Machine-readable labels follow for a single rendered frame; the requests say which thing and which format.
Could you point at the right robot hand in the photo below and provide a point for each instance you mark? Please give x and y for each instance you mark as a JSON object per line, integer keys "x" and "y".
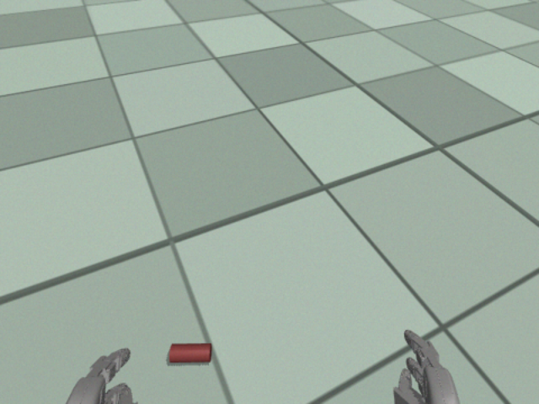
{"x": 435, "y": 382}

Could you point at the can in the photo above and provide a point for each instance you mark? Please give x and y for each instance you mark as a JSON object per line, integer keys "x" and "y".
{"x": 190, "y": 353}

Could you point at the left robot hand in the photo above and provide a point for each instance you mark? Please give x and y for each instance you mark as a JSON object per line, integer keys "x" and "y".
{"x": 91, "y": 389}

